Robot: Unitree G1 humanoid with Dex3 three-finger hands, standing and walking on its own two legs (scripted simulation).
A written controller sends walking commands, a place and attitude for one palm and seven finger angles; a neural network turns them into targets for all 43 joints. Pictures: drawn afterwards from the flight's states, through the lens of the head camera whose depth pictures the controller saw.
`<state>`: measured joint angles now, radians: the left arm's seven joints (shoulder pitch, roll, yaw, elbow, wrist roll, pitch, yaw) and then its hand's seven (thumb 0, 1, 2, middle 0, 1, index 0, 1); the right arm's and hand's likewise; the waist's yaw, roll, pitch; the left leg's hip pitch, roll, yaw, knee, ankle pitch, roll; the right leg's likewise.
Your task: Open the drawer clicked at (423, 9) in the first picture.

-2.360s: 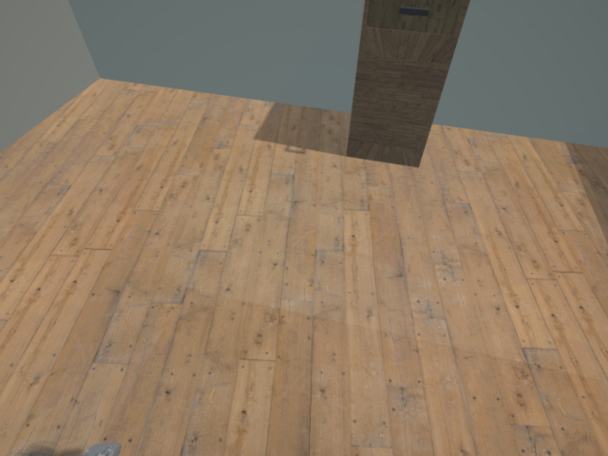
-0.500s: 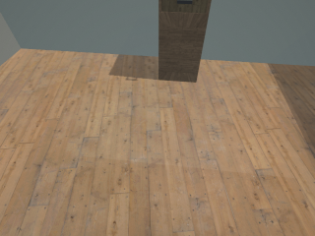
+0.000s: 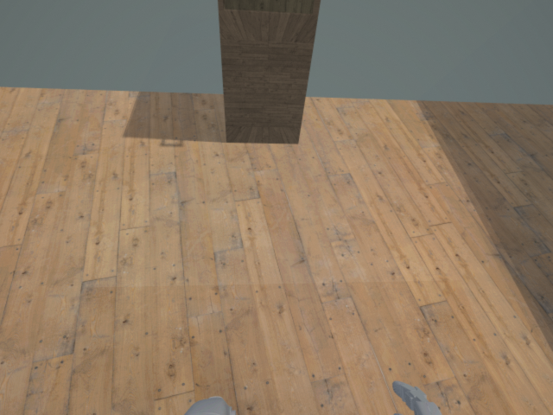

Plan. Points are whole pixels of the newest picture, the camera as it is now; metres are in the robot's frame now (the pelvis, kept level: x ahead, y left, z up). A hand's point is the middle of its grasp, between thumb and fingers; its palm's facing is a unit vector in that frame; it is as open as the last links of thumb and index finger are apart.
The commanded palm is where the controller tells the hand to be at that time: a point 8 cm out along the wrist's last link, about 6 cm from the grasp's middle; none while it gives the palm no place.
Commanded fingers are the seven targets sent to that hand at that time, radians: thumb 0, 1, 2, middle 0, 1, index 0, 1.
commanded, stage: walk to a spot facing it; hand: left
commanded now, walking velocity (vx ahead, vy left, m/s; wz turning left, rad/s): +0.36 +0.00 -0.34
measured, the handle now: out of the picture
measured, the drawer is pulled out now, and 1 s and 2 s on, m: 0.00 0.00 0.00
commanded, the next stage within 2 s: turn to face it in 1.30 s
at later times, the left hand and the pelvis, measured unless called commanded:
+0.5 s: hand (233, 281) +0.37 +0.12 -0.15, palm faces -0.21 -0.96 -0.19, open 7.4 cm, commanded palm none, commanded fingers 0.00 0.90 0.90 -0.20 -0.30 -0.20 -0.30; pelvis +0.21 -0.03 +0.01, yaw -10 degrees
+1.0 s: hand (223, 231) +0.49 +0.16 -0.15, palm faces -0.19 -0.97 -0.15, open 7.4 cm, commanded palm none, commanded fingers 0.00 0.90 0.90 -0.20 -0.30 -0.20 -0.30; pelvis +0.43 -0.01 +0.03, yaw -15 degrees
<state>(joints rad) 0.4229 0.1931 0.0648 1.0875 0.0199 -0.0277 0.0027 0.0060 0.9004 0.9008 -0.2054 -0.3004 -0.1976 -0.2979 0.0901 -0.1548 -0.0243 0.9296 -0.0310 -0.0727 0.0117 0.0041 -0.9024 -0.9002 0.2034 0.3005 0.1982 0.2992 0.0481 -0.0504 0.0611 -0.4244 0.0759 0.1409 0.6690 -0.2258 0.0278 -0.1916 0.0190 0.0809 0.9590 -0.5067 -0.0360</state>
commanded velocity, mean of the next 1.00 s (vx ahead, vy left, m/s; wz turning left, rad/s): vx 0.37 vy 0.00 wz -0.22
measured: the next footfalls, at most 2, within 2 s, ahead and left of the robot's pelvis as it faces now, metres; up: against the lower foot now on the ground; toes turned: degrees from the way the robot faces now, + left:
right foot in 0.42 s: +0.27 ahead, -0.15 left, +0.00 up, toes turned -17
left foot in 0.78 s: +0.48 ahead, +0.07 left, +0.00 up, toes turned +0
